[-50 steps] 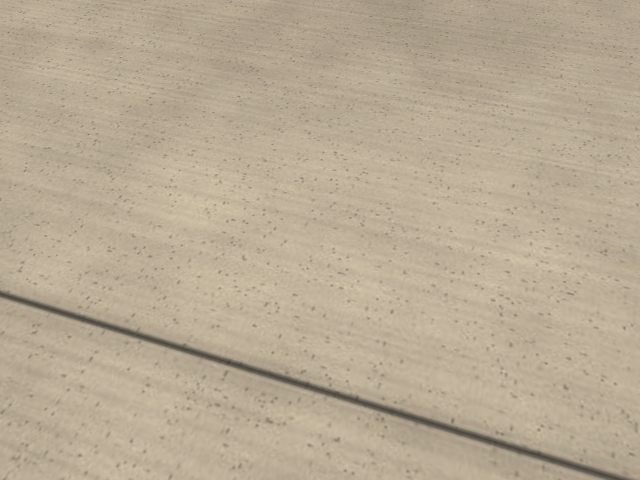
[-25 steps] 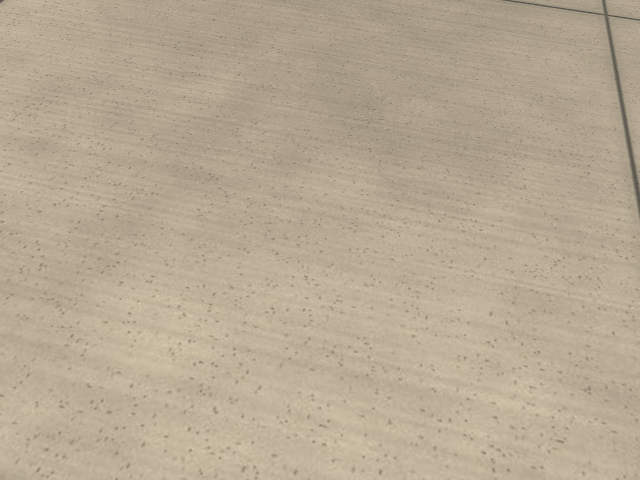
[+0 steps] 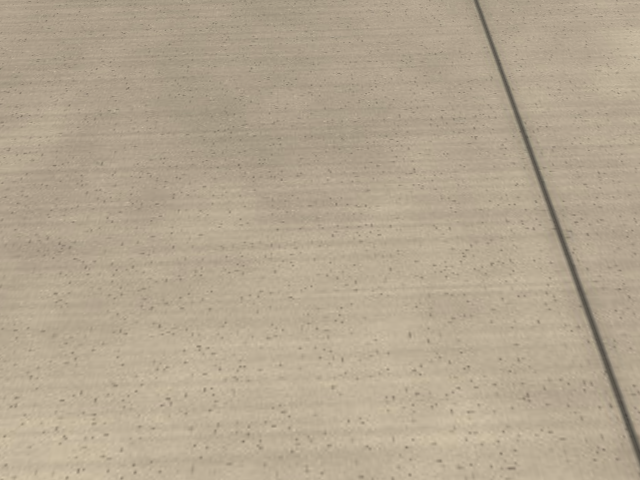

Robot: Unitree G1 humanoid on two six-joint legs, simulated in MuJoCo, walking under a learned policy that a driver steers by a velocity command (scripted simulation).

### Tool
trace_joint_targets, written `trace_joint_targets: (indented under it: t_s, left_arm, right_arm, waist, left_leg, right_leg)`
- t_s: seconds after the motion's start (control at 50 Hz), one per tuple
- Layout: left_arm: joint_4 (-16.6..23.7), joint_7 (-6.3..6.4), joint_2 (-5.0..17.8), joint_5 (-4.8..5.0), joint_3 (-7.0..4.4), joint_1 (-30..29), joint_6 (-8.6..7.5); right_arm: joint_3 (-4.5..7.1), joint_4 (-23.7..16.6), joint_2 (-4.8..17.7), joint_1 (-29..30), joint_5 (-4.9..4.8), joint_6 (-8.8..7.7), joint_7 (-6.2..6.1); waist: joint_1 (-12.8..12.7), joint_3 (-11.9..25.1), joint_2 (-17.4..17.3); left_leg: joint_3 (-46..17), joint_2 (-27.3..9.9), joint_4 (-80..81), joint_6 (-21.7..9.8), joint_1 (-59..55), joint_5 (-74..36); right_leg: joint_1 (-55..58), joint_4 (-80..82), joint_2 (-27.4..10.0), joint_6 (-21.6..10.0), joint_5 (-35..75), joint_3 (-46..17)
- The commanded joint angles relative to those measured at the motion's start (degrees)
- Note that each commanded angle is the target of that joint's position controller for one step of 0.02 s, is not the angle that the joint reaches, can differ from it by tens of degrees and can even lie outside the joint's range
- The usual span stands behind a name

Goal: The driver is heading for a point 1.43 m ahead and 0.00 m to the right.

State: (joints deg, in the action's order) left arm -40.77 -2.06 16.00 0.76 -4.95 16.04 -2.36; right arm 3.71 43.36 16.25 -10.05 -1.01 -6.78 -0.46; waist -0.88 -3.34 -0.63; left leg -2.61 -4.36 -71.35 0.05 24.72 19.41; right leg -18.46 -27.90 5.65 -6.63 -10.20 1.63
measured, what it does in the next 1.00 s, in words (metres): walks ahead: left foot, then right foot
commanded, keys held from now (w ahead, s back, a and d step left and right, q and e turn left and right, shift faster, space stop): w+e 0.26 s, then w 0.62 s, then w+q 0.12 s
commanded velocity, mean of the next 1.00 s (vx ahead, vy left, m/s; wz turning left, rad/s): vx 0.50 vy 0.00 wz -0.27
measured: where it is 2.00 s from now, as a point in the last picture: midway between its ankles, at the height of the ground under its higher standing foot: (378, 235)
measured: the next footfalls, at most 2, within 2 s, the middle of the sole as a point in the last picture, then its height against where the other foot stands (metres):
left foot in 0.34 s outside the picture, level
right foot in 0.86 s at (432, 413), level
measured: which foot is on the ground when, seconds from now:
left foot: up 0.00-0.32, down 0.34-0.86, up 0.88-1.00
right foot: down 0.00-0.34, up 0.36-0.84, down 0.86-1.00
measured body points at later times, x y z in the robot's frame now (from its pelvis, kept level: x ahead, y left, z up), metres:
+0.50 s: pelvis +0.30 +0.05 +0.00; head +0.33 +0.05 +0.45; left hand +0.47 +0.29 -0.11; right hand +0.36 -0.24 -0.10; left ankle +0.37 +0.13 -0.73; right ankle +0.19 -0.06 -0.64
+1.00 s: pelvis +0.54 -0.08 +0.01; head +0.56 -0.10 +0.45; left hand +0.75 +0.14 -0.08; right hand +0.54 -0.36 -0.13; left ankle +0.51 +0.09 -0.64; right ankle +0.56 -0.17 -0.73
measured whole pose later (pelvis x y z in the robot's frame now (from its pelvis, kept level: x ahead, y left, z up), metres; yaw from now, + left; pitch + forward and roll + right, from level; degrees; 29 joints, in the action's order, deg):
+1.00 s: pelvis +0.54 -0.08 +0.01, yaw -14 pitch +2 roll +0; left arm -39.4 -1.1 14.4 -0.4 -2.6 11.6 -4.3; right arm 2.7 48.7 17.6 -17.0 -1.5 -4.2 0.7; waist 0.8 -0.6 -2.2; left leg -2.0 -2.9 -65.7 -0.8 26.4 20.2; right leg -17.9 -25.8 1.5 -3.1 -9.9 3.2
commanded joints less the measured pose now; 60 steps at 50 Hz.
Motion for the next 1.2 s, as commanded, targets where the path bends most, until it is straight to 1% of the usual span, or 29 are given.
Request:
trace_joint_targets:
  t_s: [0.02, 0.08, 0.14, 0.22, 0.3, 0.32, 0.34, 0.36, 0.38, 0.4, 0.42, 0.44, 0.48, 0.52, 0.58, 0.64, 0.72, 0.78, 0.82, 0.84, 0.86, 0.88, 0.9, 0.92, 0.96, 0.98, 1.04, 1.1, 1.2]
  left_arm:
    - [5.4, 0.94, 5.6, -0.13, -1.00, -1.2, -2.22]
    - [4.8, 2.11, 7.7, 0.03, -1.41, 1.5, -2.06]
    - [4.2, 2.80, 8.3, 0.22, -1.57, 3.4, -1.32]
    - [2.9, 2.92, 8.8, 0.83, -1.91, 6.6, -0.74]
    - [2.5, 3.64, 8.1, 0.55, -2.07, 5.9, 0.21]
    - [2.7, 3.52, 7.3, 0.34, -1.78, 5.2, 0.30]
    - [3.2, 3.18, 4.9, -0.15, -0.86, 4.9, 0.18]
    - [4.0, 3.22, 1.7, -1.38, 0.33, 8.8, -0.04]
    - [3.3, 3.17, 0.2, 1.20, 0.95, 17.8, -0.57]
    - [2.3, 3.30, 5.8, 1.76, 0.17, 14.0, -0.60]
    - [3.9, 3.16, 8.1, 1.19, -0.36, 5.5, -0.62]
    - [5.1, 3.23, 7.7, 0.23, -0.24, 0.8, -0.75]
    - [5.8, 2.74, 5.7, -0.34, -0.17, -0.1, -1.13]
    - [5.3, 2.51, 3.7, -0.15, 0.35, 1.1, -0.97]
    - [6.9, 2.38, 2.1, -0.71, 1.38, -3.9, -1.14]
    - [7.7, 1.82, 1.2, -0.49, 2.08, -9.4, -1.68]
    - [9.2, 0.96, 1.7, 0.30, 2.10, -15.9, -2.14]
    - [10.4, 0.22, 2.6, 0.47, 1.77, -17.9, -2.50]
    - [9.2, 0.18, 4.4, 0.11, 0.82, -12.9, -2.71]
    - [6.9, 0.58, 6.7, -0.28, -0.46, -5.7, -2.64]
    - [4.9, 1.22, 10.4, -0.91, -1.74, 4.9, -2.44]
    - [4.2, 1.42, 15.8, -1.36, -2.72, 8.8, -1.98]
    - [3.8, 1.37, 10.8, -0.75, -1.58, 10.1, -1.79]
    - [3.8, 1.42, 8.5, -0.58, -0.62, 6.5, -1.90]
    - [3.9, 1.15, 5.3, -1.04, 0.40, 0.1, -2.21]
    - [3.8, 1.03, 4.0, -1.40, 0.76, -1.8, -2.72]
    - [2.0, 0.99, 4.5, -1.48, 0.27, -3.0, -4.24]
    - [0.0, 1.64, 5.7, -1.88, -0.22, -1.7, -4.52]
    - [-2.4, 2.53, 7.6, -1.28, -0.58, 0.6, -4.00]
  right_arm:
    - [1.70, -4.6, 6.1, -1.0, 1.22, -0.38, -0.04]
    - [0.92, -6.1, 4.1, 4.2, 1.83, 0.55, -0.03]
    - [-0.10, -7.4, 1.9, 11.3, 1.67, 0.35, 0.68]
    - [0.23, -8.9, 3.4, 16.1, 0.52, -0.38, 1.71]
    - [1.50, -8.2, 6.1, 12.2, 0.48, -1.37, 2.20]
    - [2.24, -7.0, 7.1, 7.3, 0.88, -1.63, 1.98]
    - [2.96, -6.1, 8.8, 0.6, 1.76, -1.86, 1.73]
    - [3.66, -5.3, 12.3, -8.1, 2.39, -1.60, 1.56]
    - [4.33, -1.5, 14.2, -12.8, 1.91, -0.93, 2.39]
    - [3.06, -2.5, 8.6, -11.3, 0.38, -0.67, 2.48]
    - [2.16, -3.0, 5.9, -7.2, 0.33, -0.11, 2.10]
    - [1.65, -3.3, 5.4, -4.5, 1.13, 0.27, 2.01]
    - [0.92, -2.7, 3.8, -2.4, 1.99, 0.24, 1.80]
    - [0.75, -1.5, 3.5, -3.2, 1.35, -0.11, 1.70]
    - [1.42, 0.1, 6.7, -5.0, 0.64, -0.01, 1.22]
    - [1.52, 1.2, 8.1, -6.7, 0.11, 0.74, 0.96]
    - [1.37, 3.5, 9.1, -11.0, -0.45, 1.60, 1.04]
    - [1.54, 4.6, 10.0, -12.2, -0.65, 2.50, 0.96]
    - [1.78, 4.8, 11.1, -10.8, -0.80, 3.10, 0.69]
    - [1.40, 4.8, 10.1, -10.7, -0.72, 3.18, 0.56]
    - [0.26, 3.3, 7.6, -9.7, 0.42, 2.90, 0.45]
    - [-1.66, 1.6, 1.7, -14.9, 1.03, 1.69, 0.57]
    - [-0.82, 2.6, 5.7, -13.7, 0.02, 0.76, 0.95]
    - [0.11, 1.4, 8.6, -9.4, -1.34, 0.42, 1.26]
    - [0.16, 0.7, 7.4, -5.0, -0.58, 0.91, 1.16]
    - [0.43, 1.0, 6.9, -5.7, -0.34, 1.70, 1.07]
    - [0.14, 1.5, 4.0, -7.1, -0.52, 3.81, 0.75]
    - [0.29, 0.3, 3.6, -3.5, -0.21, 4.14, 0.75]
    - [-0.55, -2.6, 1.7, 5.3, 0.07, 3.70, 2.34]
  waist:
    - [2.0, 6.4, 0.8]
    - [0.9, 3.5, 0.9]
    - [-1.8, 2.4, 4.1]
    - [-3.8, 2.6, 6.0]
    - [-1.3, 3.5, 8.7]
    - [1.3, 5.6, 8.8]
    - [4.6, 11.7, 7.6]
    - [5.6, 21.0, -2.2]
    - [2.5, 24.5, -22.4]
    - [4.5, 18.4, -12.9]
    - [5.6, 10.6, -6.3]
    - [4.7, 6.6, -1.7]
    - [1.6, 4.3, -3.4]
    - [0.7, 4.7, -5.1]
    - [1.7, 3.7, -3.7]
    - [3.7, 3.1, -3.4]
    - [6.1, 1.6, -3.5]
    - [5.8, 1.0, -4.2]
    - [1.9, 3.5, -4.5]
    - [-1.6, 8.2, -3.4]
    - [-6.2, 16.1, 0.3]
    - [-4.1, 22.2, 15.0]
    - [-5.9, 23.8, 13.7]
    - [-5.4, 15.3, 10.1]
    - [-2.3, 7.3, 5.0]
    - [-0.4, 5.9, 5.8]
    - [1.8, 3.9, 5.4]
    - [1.2, 2.4, 3.7]
    - [-2.0, -0.2, 2.7]
  left_leg:
    - [-2.8, -2.8, 4.6, 1.0, 12.5, -4.0]
    - [-0.9, -1.8, 15.1, 3.7, 14.6, -9.2]
    - [0.2, 1.3, 30.8, 4.4, 9.7, -21.0]
    - [-0.7, 3.8, 39.9, 3.7, 6.0, -24.8]
    - [-1.1, 3.8, 43.8, 0.6, 1.8, -18.7]
    - [0.5, 4.6, 45.9, -1.0, -4.9, -18.2]
    - [-1.8, 1.1, 44.2, -3.7, -16.9, -18.3]
    - [-15.5, -9.3, 41.7, -8.6, -34.6, -17.3]
    - [-43.5, -18.6, 51.8, -17.0, -46.2, -0.6]
    - [-44.4, -17.1, 54.8, -15.2, -42.5, 13.0]
    - [-34.3, -14.9, 55.5, -12.9, -34.1, 10.8]
    - [-27.6, -12.6, 56.2, -12.0, -26.0, 3.4]
    - [-19.5, -8.8, 58.2, -11.8, -18.0, -7.2]
    - [-15.3, -7.4, 59.8, -12.6, -16.3, -12.8]
    - [-11.2, -8.1, 62.0, -13.9, -16.2, -18.7]
    - [-6.6, -6.7, 62.8, -12.5, -16.2, -20.1]
    - [-4.6, -7.2, 61.4, -11.3, -18.4, -20.3]
    - [-5.5, -9.4, 58.6, -10.2, -22.8, -22.6]
    - [-3.9, -8.8, 52.3, -8.6, -23.4, -33.5]
    - [-1.4, -6.2, 43.7, -7.3, -21.2, -40.4]
    - [1.2, -3.4, 28.4, -5.0, -11.5, -31.9]
    - [4.0, 5.8, 7.3, -0.9, 11.1, 0.0]
    - [-3.3, 5.1, -1.1, -1.1, 18.6, 13.2]
    - [-3.6, 2.2, -3.1, -1.6, 22.3, 9.1]
    - [-2.2, -1.7, 2.2, -1.3, 19.1, 0.7]
    - [-2.9, -2.9, 4.3, -1.0, 15.8, -1.8]
    - [-3.7, -2.9, 6.9, 0.4, 13.1, -6.5]
    - [-5.2, -2.2, 13.8, 1.1, 16.6, -14.8]
    - [-0.3, -1.2, 29.1, 0.0, 14.3, -26.1]
  right_leg:
    - [12.4, 15.7, -15.4, -11.3, 9.7, -22.7]
    - [7.8, 16.0, -13.7, -10.5, 14.2, -18.6]
    - [4.1, 14.8, -10.2, -7.3, 10.4, -15.1]
    - [6.9, 11.5, -11.7, -5.7, 5.9, -18.9]
    - [13.5, 4.6, -14.5, -3.9, 9.3, -23.5]
    - [13.5, -0.1, -12.7, -2.6, 16.3, -22.3]
    - [10.3, -10.4, -9.8, -0.7, 17.5, -19.7]
    - [-1.1, -27.8, -4.4, 2.1, 1.4, -14.9]
    - [-19.9, -44.0, 0.9, 5.4, -24.0, -11.6]
    - [-25.7, -49.9, -2.9, 5.6, -20.9, -14.2]
    - [-26.9, -49.9, -4.9, 5.5, -15.5, -11.9]
    - [-24.7, -47.7, -6.8, 5.3, -11.8, -10.2]
    - [-20.2, -41.3, -10.0, 5.0, -8.0, -9.3]
    - [-18.6, -37.0, -10.8, 5.4, -7.7, -7.4]
    - [-20.5, -27.2, -12.0, 6.6, -2.9, -5.6]
    - [-18.3, -16.2, -11.4, 7.0, 6.1, -4.1]
    - [-15.0, -7.1, -9.4, 6.9, 11.0, -2.5]
    - [-13.9, -3.0, -8.3, 5.0, 6.9, -2.1]
    - [-5.0, 0.7, -6.3, 2.9, 5.5, -0.3]
    - [6.0, 1.8, -5.3, 1.2, 6.0, 0.4]
    - [22.5, -0.4, -13.4, -2.4, 7.5, -8.0]
    - [40.3, 3.8, -27.0, -11.0, -0.2, -33.3]
    - [40.4, 8.8, -28.7, -12.4, -7.2, -42.3]
    - [33.7, 9.7, -27.0, -10.0, -6.8, -33.7]
    - [19.8, 13.4, -22.1, -7.2, -0.8, -21.8]
    - [15.1, 15.5, -20.6, -6.3, 2.1, -18.1]
    - [9.3, 19.7, -20.0, -6.3, 8.5, -10.6]
    - [10.6, 20.7, -19.6, -5.5, 13.4, -4.7]
    - [13.1, 21.7, -18.8, -2.9, 14.5, 3.4]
